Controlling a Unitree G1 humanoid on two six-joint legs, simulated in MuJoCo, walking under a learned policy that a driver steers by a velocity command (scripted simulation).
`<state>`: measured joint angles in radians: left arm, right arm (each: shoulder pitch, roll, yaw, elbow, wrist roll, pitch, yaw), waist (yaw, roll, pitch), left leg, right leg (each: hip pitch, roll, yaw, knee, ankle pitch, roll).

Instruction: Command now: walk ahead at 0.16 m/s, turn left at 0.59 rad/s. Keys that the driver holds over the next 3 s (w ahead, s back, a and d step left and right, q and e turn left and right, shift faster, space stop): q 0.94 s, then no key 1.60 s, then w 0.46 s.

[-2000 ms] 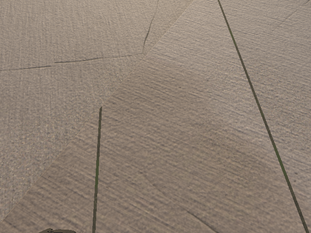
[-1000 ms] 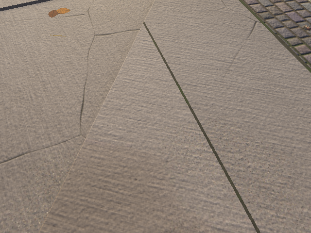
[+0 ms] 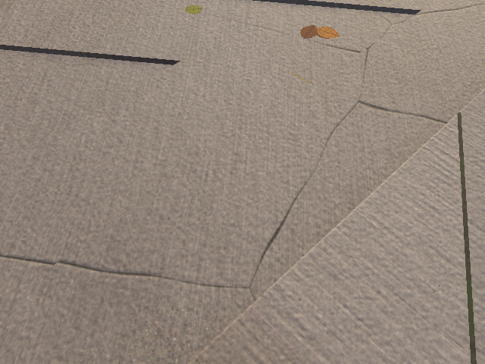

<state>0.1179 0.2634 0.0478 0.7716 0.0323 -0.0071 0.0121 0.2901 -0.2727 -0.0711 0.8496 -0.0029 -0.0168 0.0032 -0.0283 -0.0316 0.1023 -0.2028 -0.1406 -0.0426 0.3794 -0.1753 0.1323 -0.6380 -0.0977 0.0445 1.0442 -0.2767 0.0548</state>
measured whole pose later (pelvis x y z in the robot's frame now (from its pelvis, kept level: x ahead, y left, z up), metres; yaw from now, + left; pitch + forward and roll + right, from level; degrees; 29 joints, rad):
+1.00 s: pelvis +0.06 -0.02 +0.00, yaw +35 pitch +0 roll -2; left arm 0.20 0.32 0.07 0.72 0.02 0.07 0.01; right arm 0.23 -0.29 -0.05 0.71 0.00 0.04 0.01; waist 0.00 -0.05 0.06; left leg -0.22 -0.10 -0.12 0.41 -0.18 0.08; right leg -0.49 -0.01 0.03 1.00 -0.36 0.05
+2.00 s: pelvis +0.08 -0.04 +0.00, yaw +39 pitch -2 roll +0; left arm 0.24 0.24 -0.01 1.01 0.01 0.01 0.02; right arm 0.20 -0.23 0.00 1.11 -0.01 0.02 -0.03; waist 0.01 -0.01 0.03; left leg -0.14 -0.06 -0.12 0.36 -0.20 0.02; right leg -0.14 0.03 0.02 0.39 -0.22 -0.03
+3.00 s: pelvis +0.14 +0.07 +0.00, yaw +39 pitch +1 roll +0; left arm 0.26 0.22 0.05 1.04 0.04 -0.04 -0.03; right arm 0.47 -0.16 -0.02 1.12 -0.02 -0.08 -0.01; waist -0.01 -0.03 -0.01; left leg -0.04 -0.07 0.03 0.30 -0.28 0.08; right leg -0.47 -0.03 -0.03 1.00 -0.27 -0.07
